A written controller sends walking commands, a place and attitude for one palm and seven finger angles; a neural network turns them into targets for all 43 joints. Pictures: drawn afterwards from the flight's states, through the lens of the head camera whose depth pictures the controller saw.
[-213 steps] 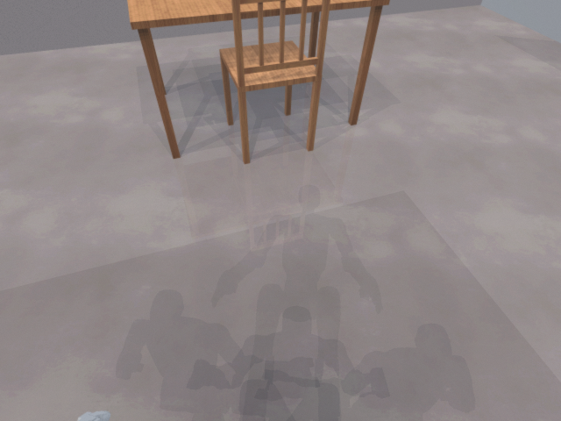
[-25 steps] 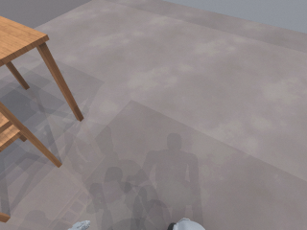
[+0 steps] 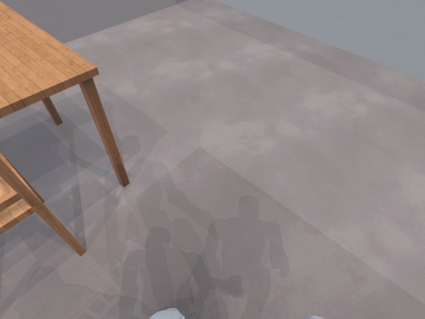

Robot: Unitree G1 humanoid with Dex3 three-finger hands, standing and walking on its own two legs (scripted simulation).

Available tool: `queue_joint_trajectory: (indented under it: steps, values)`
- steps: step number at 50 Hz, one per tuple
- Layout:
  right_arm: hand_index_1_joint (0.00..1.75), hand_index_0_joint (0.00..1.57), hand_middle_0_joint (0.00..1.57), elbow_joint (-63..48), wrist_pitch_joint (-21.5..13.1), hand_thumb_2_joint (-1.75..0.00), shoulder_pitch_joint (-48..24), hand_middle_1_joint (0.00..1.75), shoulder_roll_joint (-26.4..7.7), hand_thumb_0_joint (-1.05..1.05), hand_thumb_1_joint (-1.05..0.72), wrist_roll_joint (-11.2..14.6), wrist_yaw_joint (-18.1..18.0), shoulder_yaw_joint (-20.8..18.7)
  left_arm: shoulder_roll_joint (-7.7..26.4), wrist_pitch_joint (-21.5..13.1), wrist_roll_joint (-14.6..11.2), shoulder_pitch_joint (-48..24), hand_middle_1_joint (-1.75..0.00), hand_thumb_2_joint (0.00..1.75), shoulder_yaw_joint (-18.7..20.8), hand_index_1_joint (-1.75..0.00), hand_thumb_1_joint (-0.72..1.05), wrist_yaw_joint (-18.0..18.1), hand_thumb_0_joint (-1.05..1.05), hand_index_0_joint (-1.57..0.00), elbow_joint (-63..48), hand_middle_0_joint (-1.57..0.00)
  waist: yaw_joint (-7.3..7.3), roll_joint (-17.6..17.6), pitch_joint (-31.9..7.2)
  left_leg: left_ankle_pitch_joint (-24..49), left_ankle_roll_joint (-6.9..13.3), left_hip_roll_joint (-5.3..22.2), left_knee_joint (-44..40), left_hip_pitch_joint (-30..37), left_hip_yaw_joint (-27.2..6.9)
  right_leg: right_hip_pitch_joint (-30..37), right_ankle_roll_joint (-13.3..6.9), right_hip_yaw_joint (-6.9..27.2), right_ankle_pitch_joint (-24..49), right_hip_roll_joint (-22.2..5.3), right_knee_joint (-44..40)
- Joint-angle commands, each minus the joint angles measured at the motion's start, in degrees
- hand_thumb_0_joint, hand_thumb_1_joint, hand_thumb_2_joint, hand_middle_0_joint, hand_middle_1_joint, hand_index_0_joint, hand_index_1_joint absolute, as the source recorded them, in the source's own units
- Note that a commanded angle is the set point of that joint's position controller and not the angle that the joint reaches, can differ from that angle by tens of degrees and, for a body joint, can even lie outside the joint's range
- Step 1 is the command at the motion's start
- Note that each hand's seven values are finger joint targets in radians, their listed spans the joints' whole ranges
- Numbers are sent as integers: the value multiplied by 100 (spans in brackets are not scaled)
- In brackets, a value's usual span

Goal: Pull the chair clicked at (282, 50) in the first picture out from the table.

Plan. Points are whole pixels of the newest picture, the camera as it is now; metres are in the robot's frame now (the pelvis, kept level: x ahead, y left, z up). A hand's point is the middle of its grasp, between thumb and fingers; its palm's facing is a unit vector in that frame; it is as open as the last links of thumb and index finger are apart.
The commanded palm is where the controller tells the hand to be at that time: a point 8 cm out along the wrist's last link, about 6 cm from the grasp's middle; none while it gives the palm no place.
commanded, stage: turn to face it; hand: left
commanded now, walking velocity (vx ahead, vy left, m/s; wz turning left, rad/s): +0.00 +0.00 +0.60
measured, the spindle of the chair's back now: out of the picture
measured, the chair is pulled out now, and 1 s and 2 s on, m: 0.00 0.00 0.00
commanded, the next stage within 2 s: take the last steps up to it in 1.50 s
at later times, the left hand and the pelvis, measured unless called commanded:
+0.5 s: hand (123, 298) +0.17 +0.20 -0.13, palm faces +0.26 -0.93 -0.28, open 7.4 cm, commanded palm none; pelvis +0.08 -0.03 +0.00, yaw +15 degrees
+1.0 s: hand out of the picture -0.04 +0.17 -0.18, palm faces +0.59 -0.76 -0.27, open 7.4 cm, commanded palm none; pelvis +0.07 -0.02 -0.01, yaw +35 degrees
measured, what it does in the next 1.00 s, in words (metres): steps on the spot, turning left: right foot, then left foot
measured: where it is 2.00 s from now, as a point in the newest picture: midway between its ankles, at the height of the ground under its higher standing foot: outside the picture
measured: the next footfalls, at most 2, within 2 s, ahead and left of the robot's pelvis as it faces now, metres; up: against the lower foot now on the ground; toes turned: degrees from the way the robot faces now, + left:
right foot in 0.50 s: +0.15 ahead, -0.13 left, +0.00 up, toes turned +13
left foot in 0.96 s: +0.03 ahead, +0.08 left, +0.00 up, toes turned +41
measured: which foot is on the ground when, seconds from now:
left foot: down 0.00-0.50, up 0.52-0.94, down 0.96-1.00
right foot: down 0.00-0.00, up 0.02-0.48, down 0.50-0.96, up 0.98-1.00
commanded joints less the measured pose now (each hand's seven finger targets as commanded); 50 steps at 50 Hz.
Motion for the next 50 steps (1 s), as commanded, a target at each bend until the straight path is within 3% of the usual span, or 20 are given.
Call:
queue_joint_trajectory:
  steps: [1,2,4,6,10,17,22,23,24,25,26,28,30,36,42,46,47,48,49,50]
  values:
    - [30,20,20,72,7,-90,1941,30,-1512,0,-90,68,-144,-303,719,-24,-99,109,-30,90,200,-30,90,65,0,-20,-748,-20,-696,1559,-1597,4872,1521,2267,-942,3086,-2825,-2459,326,641,-1397,-109,4308]
    - [30,20,20,4,3,-90,1683,30,-1458,0,-90,98,-193,-309,792,70,-103,-326,-30,90,213,-30,90,93,0,-20,-874,-20,-652,1035,-1319,4021,1543,2196,-1096,2639,-2869,-2878,323,1152,-1159,-275,4629]
    - [30,20,20,-263,-8,-90,914,30,-1066,0,-90,67,-211,-246,727,130,-41,-548,-30,90,300,-30,90,41,0,-20,-895,-20,-372,504,-678,2502,1152,1631,-1383,1668,-2286,-2969,404,1326,-461,-563,4395]
    - [30,20,20,-425,-4,-90,436,30,-931,0,-90,71,-192,-212,632,272,-25,-249,-30,90,338,-30,90,1,0,-20,-830,-20,-118,633,-586,1682,824,1126,-1626,976,-1655,-2502,473,1218,33,-556,3912]
    - [30,20,20,-538,49,-90,408,30,-994,0,-90,57,-155,-308,706,414,9,-282,-30,90,421,-30,90,7,0,-20,-990,-20,-88,630,-633,628,812,914,-1891,825,-1814,-2559,581,1195,425,-517,3509]
    - [30,20,20,-613,177,-90,677,30,-1218,0,-90,7,-134,-455,852,429,-24,-1215,-30,90,419,-30,90,24,0,-20,-1579,-20,-344,816,-545,787,974,881,-1612,1127,-2574,-2525,593,1273,47,-261,2231]
    - [30,20,20,-784,248,-90,466,30,-1316,0,-90,30,-117,-521,970,345,-90,-941,-30,90,381,-30,90,58,0,-20,-1726,-20,-159,919,-735,1706,759,613,-958,789,-2790,-1269,470,1229,491,57,475]
    - [30,20,20,-842,252,-90,406,30,-1249,0,-90,62,-103,-520,1062,299,-95,-690,-30,90,400,-30,90,79,0,-20,-1709,-20,-14,707,-867,1397,538,426,-639,468,-2697,-605,441,1264,1098,-62,-437]
    - [30,20,20,-895,247,-90,512,30,-952,0,-90,127,-68,-481,1470,237,-24,-525,-30,90,461,-30,90,120,0,-20,-1704,-20,41,-300,-998,125,124,-57,225,-471,-2178,384,193,2144,1347,-1053,-1187]
    - [30,20,20,-1076,233,-90,531,30,-642,0,-90,114,-51,-419,1957,222,51,-523,-30,90,526,-30,90,135,0,-20,-1770,-20,40,-1771,-872,-2431,-375,-901,1542,-1408,-978,495,-494,3401,2540,-2613,-1275]
    - [30,20,20,-1003,314,-90,556,30,-965,0,-90,28,-73,-495,1844,227,-9,-664,-30,90,502,-30,90,141,0,-20,-1844,-20,-2,-1435,-815,-2568,-327,-565,2608,-1126,-1284,-297,-782,3144,2676,-2758,-1205]
    - [30,20,20,-845,439,-90,540,30,-881,0,-90,25,-13,-490,1485,257,-16,-1288,-30,90,402,-30,90,138,0,-20,-1980,-20,-310,-799,-260,-1863,-399,-330,3630,-1059,-1178,-995,-684,2318,2545,-2124,-1099]
    - [30,20,20,-750,469,-90,665,30,-801,0,-90,29,52,-440,1262,212,-15,-1372,-30,90,310,-30,90,104,0,-20,-1993,-20,-391,-864,-183,-1338,-513,-261,3802,-1100,-960,-858,-522,1480,3127,-1704,-896]
    - [30,20,20,-862,514,-90,60,30,-786,0,-90,45,68,-359,1452,233,10,-616,-30,90,345,-30,90,99,0,-20,-1751,-20,-44,-1002,-352,-1519,-644,-170,2983,-1068,-647,-64,-611,1063,3833,-1815,-707]
    - [30,20,20,-1008,444,-90,-414,30,-727,0,-90,99,94,-238,1685,318,61,-415,-30,90,418,-30,90,80,0,-20,-1587,-20,132,-1253,-483,-1825,-497,-190,1422,-317,-257,-93,-651,802,3861,-2034,-469]
    - [30,20,20,-983,336,-90,-70,30,-862,0,-90,83,65,-233,1824,368,14,-396,-30,90,490,-30,90,45,0,-20,-1504,-20,-25,-1169,-844,-1017,-315,-297,-288,677,52,-72,-307,338,3968,-1971,339]
    - [30,20,20,-917,290,-90,276,30,-1100,0,-90,63,66,-297,1757,382,-27,-453,-30,90,491,-30,90,26,0,-20,-1500,-20,-270,-703,-1006,-156,-193,-127,-1110,1640,-174,-688,-62,212,3596,-1870,1167]
    - [30,20,20,-883,226,-90,702,30,-1835,0,-90,15,27,-480,1443,395,-78,-472,-30,90,466,-30,90,-29,0,-20,-1732,-20,-536,1044,-1306,1862,486,1295,-1255,2969,-2028,-2413,422,12,971,-1139,2521]
    - [30,20,20,-761,265,-90,1098,30,-2220,0,-90,92,0,-550,1222,422,-45,-873,-30,90,318,-30,90,-27,0,-20,-1991,-20,-707,1770,-1260,3936,1232,2239,-1228,2989,-2829,-3256,595,486,-1594,-739,3420]
    - [30,20,20,-619,245,-90,1236,30,-2009,0,-90,102,-87,-523,1290,516,-11,-1214,-30,90,331,-30,90,56,0,-20,-1958,-20,-795,1411,-1210,3976,1214,2048,-1159,2718,-2714,-3292,565,1075,-1366,-755,3772]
